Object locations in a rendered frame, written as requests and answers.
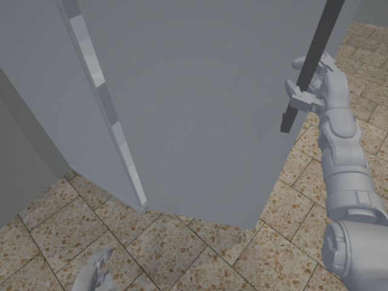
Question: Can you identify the left robot hand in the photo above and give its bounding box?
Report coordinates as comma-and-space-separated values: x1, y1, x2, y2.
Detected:
71, 248, 116, 291

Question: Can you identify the right robot hand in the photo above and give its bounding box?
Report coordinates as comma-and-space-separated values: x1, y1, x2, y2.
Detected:
285, 52, 350, 119

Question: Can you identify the fridge door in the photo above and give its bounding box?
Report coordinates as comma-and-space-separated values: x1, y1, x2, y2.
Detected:
77, 0, 361, 230

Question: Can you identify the handle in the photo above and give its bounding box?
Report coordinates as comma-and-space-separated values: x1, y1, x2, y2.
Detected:
281, 0, 345, 133

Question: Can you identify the robot right upper arm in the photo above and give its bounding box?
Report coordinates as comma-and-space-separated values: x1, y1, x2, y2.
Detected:
321, 220, 388, 291

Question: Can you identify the robot right forearm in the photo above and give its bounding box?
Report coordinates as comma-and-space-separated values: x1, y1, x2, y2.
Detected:
317, 108, 388, 226

